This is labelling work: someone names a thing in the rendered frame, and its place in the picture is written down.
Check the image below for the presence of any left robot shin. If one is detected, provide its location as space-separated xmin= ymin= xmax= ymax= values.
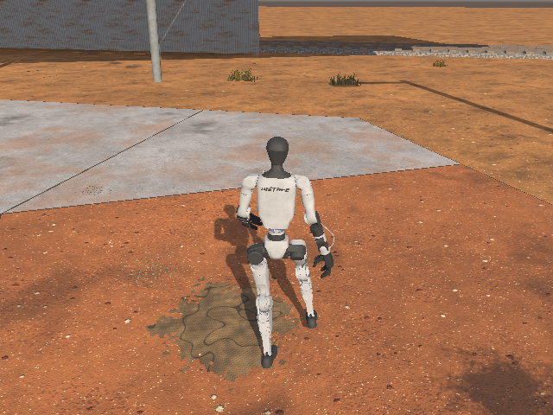
xmin=256 ymin=296 xmax=272 ymax=356

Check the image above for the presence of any robot left hand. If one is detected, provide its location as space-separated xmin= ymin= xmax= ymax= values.
xmin=242 ymin=213 xmax=263 ymax=230

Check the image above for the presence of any humanoid robot torso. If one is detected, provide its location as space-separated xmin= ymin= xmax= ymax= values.
xmin=257 ymin=170 xmax=297 ymax=259

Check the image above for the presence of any robot right hand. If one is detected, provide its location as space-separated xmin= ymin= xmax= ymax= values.
xmin=313 ymin=252 xmax=334 ymax=278

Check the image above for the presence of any robot right upper arm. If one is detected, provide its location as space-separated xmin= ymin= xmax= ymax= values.
xmin=295 ymin=175 xmax=317 ymax=225

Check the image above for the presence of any right robot forearm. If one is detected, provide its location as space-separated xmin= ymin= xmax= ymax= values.
xmin=310 ymin=211 xmax=330 ymax=255

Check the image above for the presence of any robot left upper arm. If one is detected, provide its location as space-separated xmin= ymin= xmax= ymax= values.
xmin=237 ymin=173 xmax=260 ymax=218

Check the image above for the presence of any left robot forearm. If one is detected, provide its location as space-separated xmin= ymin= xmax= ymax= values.
xmin=236 ymin=205 xmax=251 ymax=223

